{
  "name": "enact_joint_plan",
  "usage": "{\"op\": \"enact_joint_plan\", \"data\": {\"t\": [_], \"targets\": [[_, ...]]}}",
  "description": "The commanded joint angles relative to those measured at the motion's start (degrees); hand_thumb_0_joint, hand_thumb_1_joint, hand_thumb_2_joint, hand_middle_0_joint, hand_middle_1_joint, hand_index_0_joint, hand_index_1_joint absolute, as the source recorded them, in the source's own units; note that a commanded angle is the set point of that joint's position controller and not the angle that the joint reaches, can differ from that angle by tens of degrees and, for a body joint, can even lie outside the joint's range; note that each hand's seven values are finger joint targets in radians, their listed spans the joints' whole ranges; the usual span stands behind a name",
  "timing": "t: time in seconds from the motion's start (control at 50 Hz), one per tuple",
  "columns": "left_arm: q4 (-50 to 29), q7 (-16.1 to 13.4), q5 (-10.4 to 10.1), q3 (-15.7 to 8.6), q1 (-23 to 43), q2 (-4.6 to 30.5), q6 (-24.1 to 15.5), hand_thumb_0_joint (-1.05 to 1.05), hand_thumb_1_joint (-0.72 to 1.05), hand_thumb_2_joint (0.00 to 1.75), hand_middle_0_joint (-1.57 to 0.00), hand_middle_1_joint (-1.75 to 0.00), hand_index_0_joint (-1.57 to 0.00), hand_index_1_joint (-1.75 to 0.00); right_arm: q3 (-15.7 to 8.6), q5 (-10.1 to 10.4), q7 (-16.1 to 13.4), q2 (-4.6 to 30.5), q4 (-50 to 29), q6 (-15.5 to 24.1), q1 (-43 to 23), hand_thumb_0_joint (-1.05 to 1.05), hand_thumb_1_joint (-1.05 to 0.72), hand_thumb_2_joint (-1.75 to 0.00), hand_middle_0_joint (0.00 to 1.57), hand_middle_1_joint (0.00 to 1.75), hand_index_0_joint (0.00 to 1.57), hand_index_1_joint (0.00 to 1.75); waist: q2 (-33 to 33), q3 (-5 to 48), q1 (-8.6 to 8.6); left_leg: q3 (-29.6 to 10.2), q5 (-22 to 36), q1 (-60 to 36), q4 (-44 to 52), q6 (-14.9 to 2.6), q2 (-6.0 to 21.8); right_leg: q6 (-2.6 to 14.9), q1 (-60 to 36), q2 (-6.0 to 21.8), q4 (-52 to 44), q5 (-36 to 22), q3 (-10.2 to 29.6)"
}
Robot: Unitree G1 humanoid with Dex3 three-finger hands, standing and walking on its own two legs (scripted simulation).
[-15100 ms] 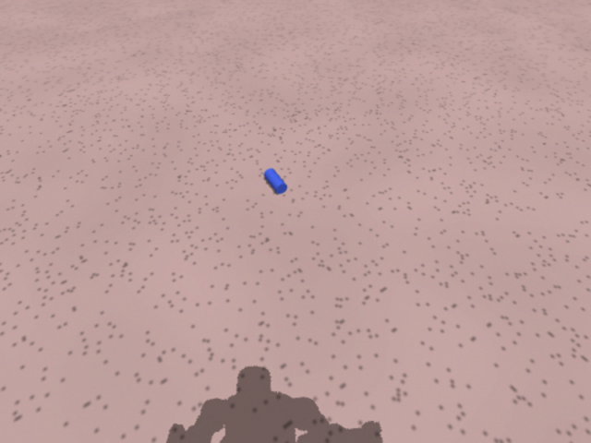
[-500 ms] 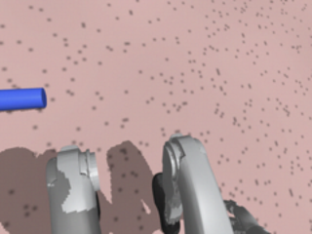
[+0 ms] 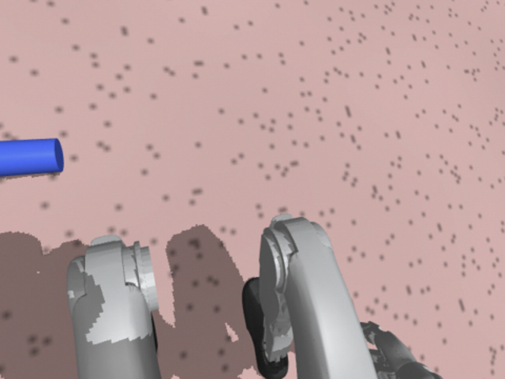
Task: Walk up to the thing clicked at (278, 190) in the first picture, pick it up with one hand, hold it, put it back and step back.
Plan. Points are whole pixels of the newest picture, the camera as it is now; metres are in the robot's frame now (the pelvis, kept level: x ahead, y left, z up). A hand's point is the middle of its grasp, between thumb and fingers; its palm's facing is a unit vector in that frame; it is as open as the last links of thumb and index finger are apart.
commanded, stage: rise first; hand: left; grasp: from above
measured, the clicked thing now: (16, 157) +0.47 +0.36 -0.28
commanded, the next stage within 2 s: approach in 1.22 s
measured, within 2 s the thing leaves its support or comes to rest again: neither
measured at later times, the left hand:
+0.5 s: hand out of the picture +0.41 +0.39 -0.17, palm faces -0.46 -0.10 -0.88, open 14.1 cm
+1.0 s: hand out of the picture +0.41 +0.39 -0.17, palm faces -0.46 -0.09 -0.88, open 14.1 cm
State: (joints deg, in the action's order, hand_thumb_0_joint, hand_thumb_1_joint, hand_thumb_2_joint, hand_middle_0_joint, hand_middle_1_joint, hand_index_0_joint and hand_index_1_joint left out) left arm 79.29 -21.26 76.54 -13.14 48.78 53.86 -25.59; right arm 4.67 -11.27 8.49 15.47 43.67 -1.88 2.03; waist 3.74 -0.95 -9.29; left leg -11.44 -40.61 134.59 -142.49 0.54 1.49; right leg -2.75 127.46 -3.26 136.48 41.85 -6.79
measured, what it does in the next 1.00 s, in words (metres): stands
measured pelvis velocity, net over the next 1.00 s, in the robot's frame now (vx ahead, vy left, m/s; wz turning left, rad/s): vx -0.01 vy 0.00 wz -0.01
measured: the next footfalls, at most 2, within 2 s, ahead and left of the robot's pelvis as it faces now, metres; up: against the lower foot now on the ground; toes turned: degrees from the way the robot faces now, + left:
none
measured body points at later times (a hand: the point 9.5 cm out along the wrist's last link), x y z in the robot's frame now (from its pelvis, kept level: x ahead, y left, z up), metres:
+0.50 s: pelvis +0.00 +0.00 +0.00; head +0.24 +0.11 +0.36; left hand +0.43 +0.40 -0.12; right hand +0.08 -0.27 -0.10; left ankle +0.07 +0.13 -0.28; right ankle +0.09 -0.12 -0.28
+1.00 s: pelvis -0.01 +0.00 +0.00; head +0.24 +0.11 +0.36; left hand +0.43 +0.39 -0.12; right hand +0.09 -0.27 -0.10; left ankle +0.07 +0.13 -0.28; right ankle +0.09 -0.12 -0.28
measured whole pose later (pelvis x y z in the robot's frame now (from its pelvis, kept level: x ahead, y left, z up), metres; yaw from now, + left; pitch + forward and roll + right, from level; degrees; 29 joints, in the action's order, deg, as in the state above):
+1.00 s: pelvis -0.01 +0.00 +0.00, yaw -1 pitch +31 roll -12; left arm 83.3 -20.7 77.3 -10.8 52.9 56.4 -23.9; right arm 7.6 -10.4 8.6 15.7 41.8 -0.7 3.2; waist 3.8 -1.7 -11.5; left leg -12.1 -39.4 135.0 -142.6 0.4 1.2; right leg -3.0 127.5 -3.4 136.0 40.4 -7.3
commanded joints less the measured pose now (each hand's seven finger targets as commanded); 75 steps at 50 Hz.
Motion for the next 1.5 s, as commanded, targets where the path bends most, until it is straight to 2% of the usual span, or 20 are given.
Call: {"op": "enact_joint_plan", "data": {"t": [0.0, 0.24, 0.28, 0.3, 0.42, 0.5, 0.56, 0.64, 0.72, 0.8, 0.92, 0.98, 1.14, 1.18, 1.22, 1.28, 1.3, 1.32, 1.38, 1.48], "targets": [[-7.4, -2.7, -1.0, -1.9, 15.5, 17.8, 0.2, 0.00, -0.54, 1.00, -0.07, -1.03, -0.07, -1.03, -4.6, -0.2, -0.7, 15.2, -0.7, -0.1, 11.2, 0.00, -0.91, -0.90, 0.20, 0.30, 0.20, 0.30, -22.5, 39.8, -0.40, 5.5, 14.5, -35.0, 14.6, -1.93, -0.3, 4.44, -12.4, -1.4, -12.5, -14.0, -4.5], [-4.3, -2.4, -0.6, -0.7, 17.9, 19.0, 2.5, 0.00, -0.55, 1.01, -0.07, -1.04, -0.07, -1.04, -3.6, 0.5, -0.7, 15.3, -1.0, 0.8, 11.9, 0.00, -0.91, -0.90, 0.20, 0.30, 0.20, 0.30, -21.8, 39.1, -1.34, 5.7, 13.7, -32.9, 14.1, -2.12, -0.4, 4.35, -13.2, -1.5, -12.9, -14.5, -4.1], [-3.3, -2.4, -0.9, -1.2, 16.6, 19.4, 2.8, 0.00, -0.55, 1.00, -0.07, -1.05, -0.07, -1.04, -3.3, 0.5, -0.8, 15.3, -1.1, 0.8, 12.1, 0.00, -0.91, -0.91, 0.20, 0.30, 0.20, 0.30, -21.4, 38.6, -0.73, 5.8, 14.2, -33.0, 14.2, -2.21, -0.4, 4.29, -13.6, -1.5, -13.1, -14.7, -4.1], [-3.9, -2.2, -1.2, -1.3, 17.2, 19.2, 2.9, 0.00, -0.55, 1.00, -0.07, -1.05, -0.07, -1.04, -3.3, 0.3, -0.7, 15.4, -1.3, 0.8, 12.3, 0.00, -0.91, -0.90, 0.20, 0.30, 0.20, 0.30, -21.6, 38.5, -1.45, 5.6, 14.2, -33.0, 14.2, -2.12, -0.4, 4.22, -13.8, -1.4, -12.9, -14.7, -4.3], [-5.7, -0.7, -1.2, -1.8, 18.6, 21.9, 2.4, 0.00, -0.55, 1.01, -0.07, -1.04, -0.07, -1.03, -2.8, 0.4, -0.7, 15.9, -1.9, 0.5, 12.4, 0.00, -0.91, -0.90, 0.20, 0.30, 0.20, 0.30, -23.4, 40.2, -1.53, 5.1, 14.8, -33.9, 14.4, -1.94, -0.3, 4.34, -14.2, -1.3, -12.2, -15.1, -4.4], [-4.5, 0.1, -1.9, -0.7, 17.2, 20.0, 1.7, 0.00, -0.54, 1.00, -0.07, -1.04, -0.08, -1.03, -2.4, 0.1, -0.6, 15.7, -1.8, 0.3, 12.7, 0.00, -0.91, -0.90, 0.20, 0.30, 0.20, 0.30, -21.5, 38.4, -2.25, 5.3, 14.0, -32.2, 14.1, -2.29, -0.3, 4.07, -15.0, -1.6, -13.3, -14.8, -4.5], [-3.4, 0.5, -2.3, -0.6, 15.9, 19.9, 1.7, 0.00, -0.55, 1.01, -0.08, -1.02, -0.07, -1.03, -2.2, 0.3, -0.6, 15.8, -1.9, 0.4, 12.6, 0.00, -0.91, -0.90, 0.20, 0.30, 0.20, 0.30, -20.7, 36.5, -1.93, 5.3, 13.4, -31.1, 13.9, -2.33, -0.3, 4.10, -14.8, -1.6, -13.5, -14.3, -4.4], [-6.7, 0.3, -2.0, -2.4, 16.9, 22.6, 0.8, 0.00, -0.54, 1.00, -0.09, -1.01, -0.09, -1.01, -2.2, 0.2, -0.6, 16.4, -2.5, 0.2, 12.3, 0.00, -0.91, -0.90, 0.20, 0.30, 0.20, 0.30, -23.8, 39.2, -1.10, 4.6, 14.9, -34.2, 14.6, -1.84, 0.0, 4.24, -14.8, -1.5, -12.4, -15.0, -4.9], [-7.0, -0.2, -1.5, -2.2, 16.9, 21.7, 0.3, 0.00, -0.55, 1.01, -0.09, -1.00, -0.09, -1.00, -2.1, 0.2, -0.5, 16.1, -2.5, -0.1, 12.3, 0.00, -0.91, -0.90, 0.20, 0.30, 0.20, 0.30, -24.1, 39.8, -1.51, 4.7, 15.1, -34.3, 14.4, -1.86, -0.1, 4.29, -14.5, -1.7, -12.3, -15.2, -5.1], [-5.3, -0.8, -1.2, -0.7, 17.3, 19.3, 0.6, 0.00, -0.56, 1.02, -0.09, -0.99, -0.08, -1.00, -2.3, 0.6, -0.5, 15.9, -2.0, 0.3, 12.4, 0.00, -0.91, -0.90, 0.20, 0.30, 0.20, 0.30, -23.8, 36.8, -2.42, 4.6, 13.3, -33.6, 15.0, -1.73, -0.1, 4.43, -12.5, -1.6, -12.4, -13.9, -5.1], [-3.6, -1.6, -0.7, 0.0, 19.1, 19.9, 1.5, 0.00, -0.53, 0.99, -0.10, -1.00, -0.09, -1.01, -2.1, 0.7, -0.8, 15.9, -2.0, 0.9, 12.5, 0.00, -0.91, -0.90, 0.20, 0.30, 0.20, 0.30, -21.5, 35.6, -2.94, 5.3, 10.4, -30.4, 14.4, -2.06, -0.3, 4.33, -13.1, -1.6, -13.6, -12.3, -4.7], [-5.1, -1.6, -0.5, -0.3, 20.6, 21.4, 1.8, 0.00, -0.54, 1.00, -0.09, -1.02, -0.08, -1.02, -1.8, 0.5, -0.9, 15.9, -2.0, 1.2, 12.9, 0.00, -0.91, -0.90, 0.20, 0.30, 0.20, 0.30, -22.2, 38.7, -2.61, 5.5, 12.7, -31.9, 13.7, -2.14, -0.3, 4.12, -15.2, -1.6, -13.6, -14.3, -4.4], [-4.6, -0.2, -1.3, 0.1, 18.0, 19.7, 2.8, 0.00, -0.54, 1.00, -0.08, -1.03, -0.08, -1.02, -2.3, 0.8, -0.8, 15.9, -2.6, 1.2, 13.0, 0.00, -0.91, -0.90, 0.20, 0.30, 0.20, 0.30, -23.0, 38.9, -2.43, 5.1, 14.0, -32.9, 14.6, -1.89, -0.2, 4.21, -14.5, -1.4, -13.0, -15.0, -4.9], [-7.2, 0.2, -1.6, -0.3, 18.5, 20.9, 3.1, 0.00, -0.55, 1.00, -0.08, -1.04, -0.08, -1.03, -2.1, 1.0, -0.6, 15.8, -2.9, 1.1, 12.9, 0.00, -0.91, -0.90, 0.20, 0.30, 0.20, 0.30, -25.9, 39.6, -1.40, 5.3, 15.5, -34.6, 15.1, -1.71, -0.3, 4.36, -15.0, -1.3, -12.8, -16.0, -4.5], [-5.5, 0.8, -1.8, -0.3, 15.7, 20.1, 3.3, 0.00, -0.54, 1.00, -0.09, -1.02, -0.09, -1.02, -2.4, 1.3, -0.5, 15.7, -3.1, 0.8, 12.8, 0.00, -0.91, -0.90, 0.20, 0.30, 0.20, 0.30, -24.0, 39.9, -1.13, 5.2, 15.7, -34.0, 15.0, -1.83, -0.3, 4.36, -14.9, -1.5, -12.7, -16.1, -4.7], [-8.1, 1.0, -2.5, -0.9, 17.7, 20.6, 2.7, 0.00, -0.54, 0.99, -0.08, -1.02, -0.09, -1.02, -2.5, 1.3, -0.5, 15.9, -3.4, 0.4, 13.0, 0.00, -0.91, -0.90, 0.20, 0.30, 0.20, 0.30, -23.8, 40.4, -1.64, 5.4, 15.2, -32.9, 14.6, -2.12, -0.5, 4.16, -15.6, -1.4, -13.1, -16.2, -4.6], [-7.7, 1.2, -2.7, -0.7, 16.9, 20.0, 2.6, 0.00, -0.61, 1.07, -0.09, -0.97, -0.06, -1.01, -2.5, 1.4, -0.5, 15.7, -3.3, 0.4, 13.0, 0.00, -0.91, -0.90, 0.20, 0.30, 0.20, 0.30, -22.6, 39.3, -1.73, 5.3, 14.1, -32.3, 14.9, -2.09, -0.5, 4.23, -15.3, -1.4, -13.2, -15.3, -4.6], [-9.5, 1.3, -2.6, -0.3, 18.6, 19.9, 2.2, 0.00, -0.54, 0.99, -0.08, -1.05, -0.08, -1.04, -2.5, 1.3, -0.5, 15.7, -3.4, 0.3, 12.9, 0.00, -0.90, -0.90, 0.20, 0.30, 0.20, 0.30, -23.6, 39.5, -2.01, 5.3, 13.8, -32.4, 15.0, -2.07, -0.4, 4.24, -15.6, -1.4, -13.4, -15.2, -4.5], [-10.8, 1.4, -2.1, 2.3, 21.7, 16.9, 2.0, 0.00, -0.54, 0.99, -0.09, -1.05, -0.09, -1.04, -2.7, 1.5, -0.6, 15.5, -2.9, 0.4, 13.9, 0.00, -0.91, -0.90, 0.20, 0.30, 0.20, 0.30, -23.7, 39.8, -3.54, 5.3, 13.2, -33.2, 14.9, -2.04, -0.2, 4.20, -14.7, -1.5, -14.2, -15.1, -4.4], [-5.7, 0.4, -2.0, 9.1, 27.7, 9.6, 2.6, 0.00, -0.53, 0.98, -0.07, -1.08, -0.09, -1.06, -2.4, 1.7, -1.0, 15.4, -2.0, 1.1, 15.5, 0.00, -0.91, -0.90, 0.20, 0.30, 0.20, 0.30, -21.8, 35.3, -7.85, 4.4, 8.4, -31.3, 15.9, -1.80, 0.1, 4.39, -10.8, -1.5, -15.3, -12.2, -5.0]]}}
